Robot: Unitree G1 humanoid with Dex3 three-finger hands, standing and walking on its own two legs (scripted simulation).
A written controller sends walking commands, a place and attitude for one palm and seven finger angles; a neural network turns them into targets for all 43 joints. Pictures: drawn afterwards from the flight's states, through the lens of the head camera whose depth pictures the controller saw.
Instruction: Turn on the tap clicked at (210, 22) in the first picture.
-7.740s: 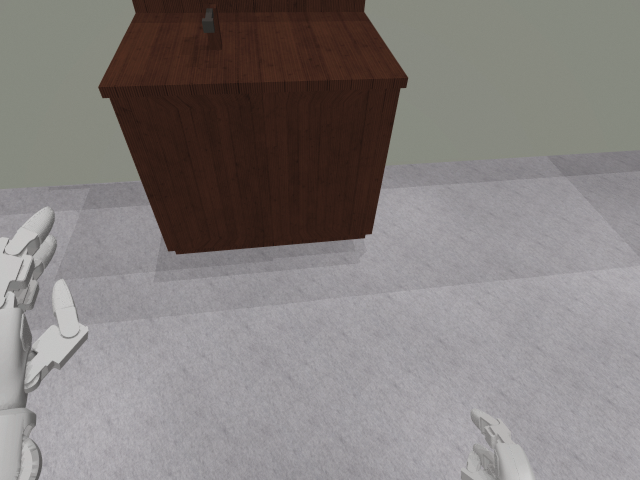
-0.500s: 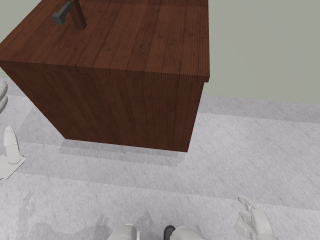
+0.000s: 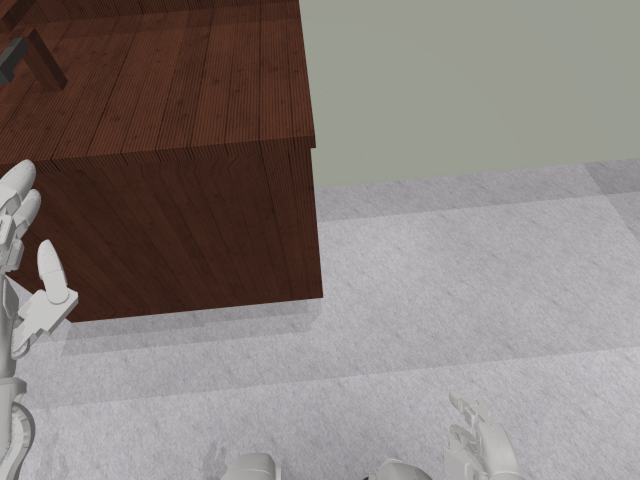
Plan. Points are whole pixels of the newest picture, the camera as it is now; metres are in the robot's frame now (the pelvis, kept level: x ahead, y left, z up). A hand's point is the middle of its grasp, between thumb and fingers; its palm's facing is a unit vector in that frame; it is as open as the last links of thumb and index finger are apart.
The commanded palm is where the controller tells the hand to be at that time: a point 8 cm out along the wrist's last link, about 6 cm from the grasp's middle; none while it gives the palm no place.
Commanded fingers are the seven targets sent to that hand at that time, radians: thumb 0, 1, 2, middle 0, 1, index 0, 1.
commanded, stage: turn to face it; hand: left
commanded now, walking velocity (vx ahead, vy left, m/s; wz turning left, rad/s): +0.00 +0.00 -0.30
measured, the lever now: out of the picture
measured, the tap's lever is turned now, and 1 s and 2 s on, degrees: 0 0 0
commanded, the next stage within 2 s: take the last steps up to it in 0.18 s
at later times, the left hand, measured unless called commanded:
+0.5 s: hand (97, 313) +0.22 +0.20 +0.18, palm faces +0.31 -0.84 -0.44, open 7.4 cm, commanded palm +0.18 +0.25 +0.20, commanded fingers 0.00 0.90 0.90 -0.20 -0.30 -0.20 -0.30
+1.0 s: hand (72, 239) +0.29 +0.26 +0.19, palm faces +0.33 -0.83 -0.45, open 7.4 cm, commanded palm +0.23 +0.30 +0.20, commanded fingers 0.00 0.90 0.90 -0.20 -0.30 -0.20 -0.30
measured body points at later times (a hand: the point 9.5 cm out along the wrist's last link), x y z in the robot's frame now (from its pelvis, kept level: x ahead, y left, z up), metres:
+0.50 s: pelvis -0.02 -0.01 +0.01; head -0.02 -0.02 +0.46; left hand +0.20 +0.25 +0.21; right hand +0.11 -0.27 -0.08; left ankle -0.03 +0.13 -0.72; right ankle +0.02 -0.09 -0.72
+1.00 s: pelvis +0.05 +0.04 +0.02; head +0.06 +0.02 +0.46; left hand +0.26 +0.30 +0.21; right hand +0.18 -0.19 -0.09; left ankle +0.04 +0.17 -0.72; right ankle +0.05 -0.05 -0.69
